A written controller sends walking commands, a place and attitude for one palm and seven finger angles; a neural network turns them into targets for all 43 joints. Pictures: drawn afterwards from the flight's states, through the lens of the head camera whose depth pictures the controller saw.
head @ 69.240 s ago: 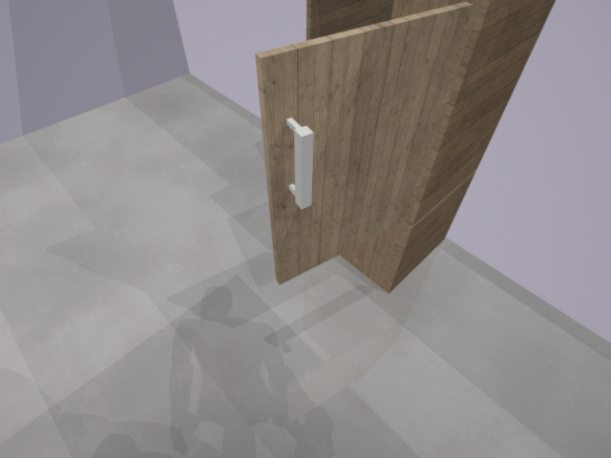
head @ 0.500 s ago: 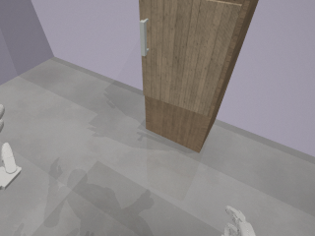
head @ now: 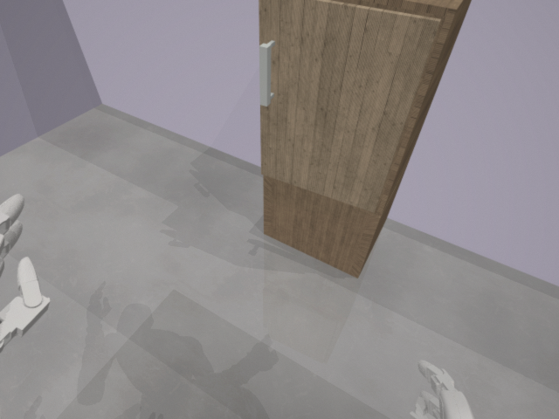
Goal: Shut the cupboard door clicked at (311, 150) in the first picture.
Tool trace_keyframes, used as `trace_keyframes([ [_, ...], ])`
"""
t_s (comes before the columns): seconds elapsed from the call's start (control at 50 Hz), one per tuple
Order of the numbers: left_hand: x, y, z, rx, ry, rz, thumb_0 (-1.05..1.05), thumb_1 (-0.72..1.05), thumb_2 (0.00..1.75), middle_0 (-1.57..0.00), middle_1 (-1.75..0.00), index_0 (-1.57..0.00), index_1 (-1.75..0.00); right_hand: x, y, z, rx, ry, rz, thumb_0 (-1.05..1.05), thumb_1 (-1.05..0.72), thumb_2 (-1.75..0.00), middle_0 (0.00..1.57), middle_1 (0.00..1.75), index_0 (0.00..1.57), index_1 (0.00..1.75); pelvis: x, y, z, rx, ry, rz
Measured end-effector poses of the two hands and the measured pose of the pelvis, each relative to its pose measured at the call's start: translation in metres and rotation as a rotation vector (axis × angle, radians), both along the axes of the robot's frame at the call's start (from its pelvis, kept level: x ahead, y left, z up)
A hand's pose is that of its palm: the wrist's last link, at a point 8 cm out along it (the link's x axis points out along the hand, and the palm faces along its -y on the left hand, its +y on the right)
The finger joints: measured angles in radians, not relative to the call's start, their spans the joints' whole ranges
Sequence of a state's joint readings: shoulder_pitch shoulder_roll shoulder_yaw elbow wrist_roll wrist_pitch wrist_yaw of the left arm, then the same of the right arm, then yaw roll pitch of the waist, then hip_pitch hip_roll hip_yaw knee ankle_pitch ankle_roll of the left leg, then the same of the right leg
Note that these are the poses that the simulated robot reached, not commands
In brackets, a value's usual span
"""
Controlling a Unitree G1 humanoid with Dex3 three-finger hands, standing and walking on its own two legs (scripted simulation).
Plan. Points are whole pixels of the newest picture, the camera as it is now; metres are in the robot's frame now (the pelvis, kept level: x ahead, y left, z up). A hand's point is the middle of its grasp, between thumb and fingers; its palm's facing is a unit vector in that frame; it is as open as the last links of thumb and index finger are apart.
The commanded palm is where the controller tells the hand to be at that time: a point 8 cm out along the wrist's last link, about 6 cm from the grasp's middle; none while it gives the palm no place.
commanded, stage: let the arm hang, fingers relaxed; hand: left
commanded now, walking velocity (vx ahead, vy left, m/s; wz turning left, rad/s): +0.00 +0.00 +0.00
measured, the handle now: (268, 73) +0.96 +0.08 +0.06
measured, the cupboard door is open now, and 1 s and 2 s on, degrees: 4 4 4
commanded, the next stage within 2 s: look to check the result in 1.08 s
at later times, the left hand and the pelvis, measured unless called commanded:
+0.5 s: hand out of the picture -0.08 +0.20 -0.17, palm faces +0.02 -0.98 -0.20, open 7.2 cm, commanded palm none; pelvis -0.03 +0.01 +0.00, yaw +1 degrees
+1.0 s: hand out of the picture +0.00 +0.22 -0.16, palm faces +0.00 -0.97 -0.25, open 7.4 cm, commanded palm none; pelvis -0.03 +0.01 +0.01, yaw +0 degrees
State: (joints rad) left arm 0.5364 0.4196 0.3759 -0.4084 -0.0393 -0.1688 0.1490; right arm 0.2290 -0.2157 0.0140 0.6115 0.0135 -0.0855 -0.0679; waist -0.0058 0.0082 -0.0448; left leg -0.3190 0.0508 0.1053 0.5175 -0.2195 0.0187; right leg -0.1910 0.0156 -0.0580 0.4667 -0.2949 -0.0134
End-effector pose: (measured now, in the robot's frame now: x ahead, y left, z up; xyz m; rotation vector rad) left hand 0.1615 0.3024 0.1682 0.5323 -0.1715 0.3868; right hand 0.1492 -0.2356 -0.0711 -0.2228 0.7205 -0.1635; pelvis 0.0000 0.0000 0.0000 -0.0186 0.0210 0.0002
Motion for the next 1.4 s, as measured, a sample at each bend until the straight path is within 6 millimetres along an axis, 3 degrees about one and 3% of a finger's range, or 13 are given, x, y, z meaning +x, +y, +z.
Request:
trace_keyframes([
  [0.04, 0.008, 0.005, -0.040, -0.048, 0.166, -0.006, 0.01, 0.90, 0.90, -0.21, -0.30, -0.20, -0.30, -0.002, 0.000, -0.014, 0.016, 0.039, 0.060, 0.01, -0.90, -0.90, 0.20, 0.30, 0.20, 0.30, -0.006, 0.005, -0.003, -0.001, 0.001, 0.010],
  [0.08, 0.010, 0.006, -0.098, -0.135, 0.409, 0.011, 0.00, 0.90, 0.90, -0.20, -0.30, -0.20, -0.30, -0.007, -0.002, -0.029, 0.022, 0.095, 0.087, 0.01, -0.90, -0.90, 0.20, 0.30, 0.20, 0.30, -0.013, 0.011, -0.006, 0.001, 0.000, 0.013],
  [0.12, -0.003, -0.002, -0.159, -0.223, 0.664, 0.028, 0.00, 0.90, 0.90, -0.20, -0.30, -0.19, -0.30, -0.016, -0.004, -0.040, 0.027, 0.146, 0.082, 0.01, -0.90, -0.90, 0.20, 0.30, 0.20, 0.30, -0.018, 0.013, -0.008, 0.005, -0.007, 0.011],
  [0.18, -0.046, -0.028, -0.236, -0.343, 0.993, 0.034, 0.01, 0.91, 0.90, -0.20, -0.30, -0.19, -0.30, -0.040, -0.006, -0.049, 0.031, 0.230, 0.049, 0.01, -0.90, -0.90, 0.20, 0.30, 0.20, 0.30, -0.022, 0.014, -0.008, 0.012, -0.016, 0.005],
  [0.22, -0.082, -0.049, -0.273, -0.429, 1.166, 0.036, 0.01, 0.91, 0.90, -0.20, -0.30, -0.19, -0.30, -0.063, -0.006, -0.052, 0.027, 0.303, 0.025, 0.01, -0.90, -0.90, 0.20, 0.30, 0.20, 0.30, -0.024, 0.013, -0.007, 0.015, -0.024, 0.004],
  [0.26, -0.119, -0.070, -0.299, -0.514, 1.302, 0.050, 0.01, 0.92, 0.90, -0.20, -0.30, -0.19, -0.30, -0.089, -0.006, -0.054, 0.020, 0.389, 0.000, 0.01, -0.90, -0.90, 0.20, 0.30, 0.20, 0.30, -0.024, 0.012, -0.005, 0.014, -0.031, 0.004],
  [0.3, -0.147, -0.067, -0.309, -0.560, 1.360, 0.129, 0.00, 0.98, 0.90, -0.21, -0.30, -0.20, -0.30, -0.116, -0.004, -0.055, 0.014, 0.483, -0.018, 0.00, -0.90, -0.90, 0.20, 0.30, 0.20, 0.30, -0.025, 0.009, -0.003, 0.008, -0.035, 0.009],
  [0.44, -0.228, -0.056, -0.313, -0.606, 1.563, 0.254, 0.00, 0.97, 0.90, -0.21, -0.30, -0.20, -0.30, -0.187, 0.006, -0.059, 0.032, 0.708, -0.091, 0.01, -0.90, -0.90, 0.20, 0.30, 0.20, 0.30, -0.027, 0.011, 0.003, -0.002, -0.041, 0.014],
  [0.5, -0.248, -0.050, -0.307, -0.599, 1.611, 0.292, 0.00, 0.95, 0.90, -0.20, -0.30, -0.20, -0.30, -0.202, 0.011, -0.061, 0.050, 0.738, -0.114, 0.01, -0.90, -0.90, 0.20, 0.30, 0.20, 0.30, -0.028, 0.014, 0.004, -0.001, -0.044, 0.010],
  [0.58, -0.256, -0.043, -0.302, -0.582, 1.624, 0.321, 0.00, 0.93, 0.90, -0.20, -0.30, -0.20, -0.30, -0.208, 0.016, -0.066, 0.070, 0.738, -0.127, 0.00, -0.90, -0.90, 0.20, 0.30, 0.20, 0.30, -0.029, 0.017, 0.005, 0.002, -0.049, 0.006],
  [0.78, -0.219, -0.036, -0.299, -0.540, 1.513, 0.284, 0.00, 0.91, 0.90, -0.20, -0.30, -0.20, -0.30, -0.180, 0.015, -0.071, 0.089, 0.639, -0.119, 0.00, -0.90, -0.90, 0.20, 0.30, 0.20, 0.30, -0.032, 0.018, 0.005, 0.010, -0.051, -0.002],
  [1.06, -0.154, -0.039, -0.297, -0.505, 1.391, 0.187, 0.00, 0.91, 0.90, -0.20, -0.30, -0.20, -0.30, -0.143, -0.017, -0.057, 0.028, 0.549, -0.114, 0.00, -0.90, -0.90, 0.20, 0.30, 0.20, 0.30, -0.026, 0.009, 0.008, 0.009, -0.060, -0.004],
  [1.4, -0.127, -0.015, -0.285, -0.443, 1.389, 0.220, 0.00, 0.91, 0.90, -0.20, -0.30, -0.20, -0.30, -0.118, -0.041, -0.048, -0.025, 0.561, -0.098, 0.00, -0.90, -0.90, 0.20, 0.30, 0.20, 0.30, -0.010, 0.006, 0.011, 0.012, -0.053, 0.000],
])
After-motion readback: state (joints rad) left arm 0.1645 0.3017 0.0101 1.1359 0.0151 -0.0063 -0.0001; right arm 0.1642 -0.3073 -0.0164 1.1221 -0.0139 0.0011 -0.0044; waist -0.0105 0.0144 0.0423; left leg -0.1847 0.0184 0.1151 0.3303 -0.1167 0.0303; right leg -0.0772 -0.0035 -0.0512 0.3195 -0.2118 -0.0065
